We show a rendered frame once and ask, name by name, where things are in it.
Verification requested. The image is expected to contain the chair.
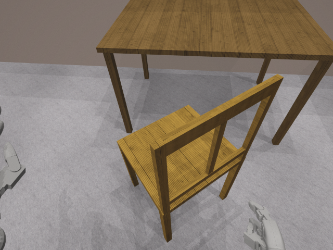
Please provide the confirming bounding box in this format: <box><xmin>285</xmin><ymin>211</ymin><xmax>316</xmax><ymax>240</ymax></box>
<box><xmin>117</xmin><ymin>74</ymin><xmax>284</xmax><ymax>242</ymax></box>

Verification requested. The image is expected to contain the table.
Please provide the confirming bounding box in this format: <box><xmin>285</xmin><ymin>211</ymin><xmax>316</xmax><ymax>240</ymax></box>
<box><xmin>96</xmin><ymin>0</ymin><xmax>333</xmax><ymax>145</ymax></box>

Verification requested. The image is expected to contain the robot right hand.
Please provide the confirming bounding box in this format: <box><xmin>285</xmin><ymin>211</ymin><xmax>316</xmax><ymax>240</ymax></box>
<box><xmin>244</xmin><ymin>200</ymin><xmax>286</xmax><ymax>250</ymax></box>

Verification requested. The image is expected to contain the robot left hand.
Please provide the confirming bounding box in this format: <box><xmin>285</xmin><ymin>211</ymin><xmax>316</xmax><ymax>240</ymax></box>
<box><xmin>0</xmin><ymin>106</ymin><xmax>25</xmax><ymax>198</ymax></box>

